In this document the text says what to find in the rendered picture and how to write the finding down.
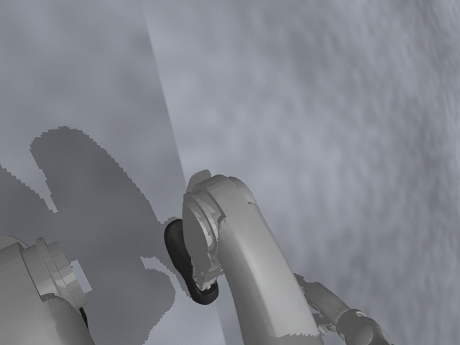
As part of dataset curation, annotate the right robot hand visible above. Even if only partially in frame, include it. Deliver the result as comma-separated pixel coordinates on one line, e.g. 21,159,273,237
294,273,351,336

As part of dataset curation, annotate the right robot foot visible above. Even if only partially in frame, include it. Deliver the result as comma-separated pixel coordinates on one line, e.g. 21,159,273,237
164,219,219,305

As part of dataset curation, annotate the right robot arm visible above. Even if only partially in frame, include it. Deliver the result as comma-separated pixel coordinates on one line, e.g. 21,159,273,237
336,309,394,345

